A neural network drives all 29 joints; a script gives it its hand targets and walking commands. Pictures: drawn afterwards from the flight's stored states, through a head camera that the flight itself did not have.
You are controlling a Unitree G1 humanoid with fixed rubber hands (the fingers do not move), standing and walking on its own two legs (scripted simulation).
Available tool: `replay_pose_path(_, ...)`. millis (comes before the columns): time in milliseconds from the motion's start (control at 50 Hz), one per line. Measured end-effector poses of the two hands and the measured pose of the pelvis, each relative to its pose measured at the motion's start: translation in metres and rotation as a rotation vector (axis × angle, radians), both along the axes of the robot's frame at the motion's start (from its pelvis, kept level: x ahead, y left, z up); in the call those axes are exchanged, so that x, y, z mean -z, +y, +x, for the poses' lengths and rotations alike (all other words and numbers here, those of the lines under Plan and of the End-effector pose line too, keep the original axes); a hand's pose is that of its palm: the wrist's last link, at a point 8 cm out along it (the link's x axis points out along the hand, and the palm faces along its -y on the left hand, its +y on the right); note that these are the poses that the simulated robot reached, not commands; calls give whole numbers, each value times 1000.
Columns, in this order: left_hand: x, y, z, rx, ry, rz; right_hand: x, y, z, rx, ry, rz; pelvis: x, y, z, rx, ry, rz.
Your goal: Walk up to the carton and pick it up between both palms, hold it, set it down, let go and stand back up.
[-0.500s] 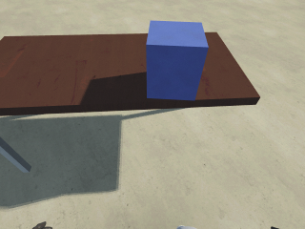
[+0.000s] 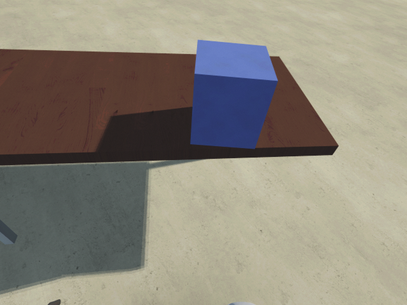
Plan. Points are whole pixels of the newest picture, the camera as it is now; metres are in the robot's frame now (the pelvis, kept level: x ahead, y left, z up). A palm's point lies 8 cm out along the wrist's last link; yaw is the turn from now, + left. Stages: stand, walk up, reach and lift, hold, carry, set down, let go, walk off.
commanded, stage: walk up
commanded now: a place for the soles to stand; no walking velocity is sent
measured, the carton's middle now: (227, 96) +0.70 -0.07 +0.03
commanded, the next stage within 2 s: none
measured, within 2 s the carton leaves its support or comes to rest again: neither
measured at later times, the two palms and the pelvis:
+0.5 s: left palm out of the picture +0.16 +0.24 -0.08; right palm out of the picture +0.12 -0.41 -0.08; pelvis +0.07 -0.08 +0.00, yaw -3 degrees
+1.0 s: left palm (124, 258) +0.25 +0.18 -0.10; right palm out of the picture +0.15 -0.47 -0.06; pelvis +0.11 -0.13 -0.01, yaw -4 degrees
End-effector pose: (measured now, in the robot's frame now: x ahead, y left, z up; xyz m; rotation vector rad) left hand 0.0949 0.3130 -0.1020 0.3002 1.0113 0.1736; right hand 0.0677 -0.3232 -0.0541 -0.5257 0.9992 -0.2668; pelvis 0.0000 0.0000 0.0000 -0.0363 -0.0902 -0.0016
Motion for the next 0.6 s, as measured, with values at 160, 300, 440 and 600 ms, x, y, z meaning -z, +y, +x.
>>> replay_pose_path(160, 14, -15, 24, -3, 1, -66, -20, -16, 15, 11, 0, -60, -1, -10, 19, 11, 8, -3)
replay_pose_path(300, 8, -41, 53, 10, -5, -39, -5, -43, 31, 15, 23, -30, 2, -38, 38, 16, 33, 30)
replay_pose_path(440, -7, -74, 66, 40, 18, 41, 27, -78, 47, 34, 33, 45, 8, -78, 60, 43, 40, 44)
replay_pose_path(600, -30, -74, 65, 26, 78, 111, 32, -83, 66, 41, 37, 90, -2, -87, 82, 54, 45, 37)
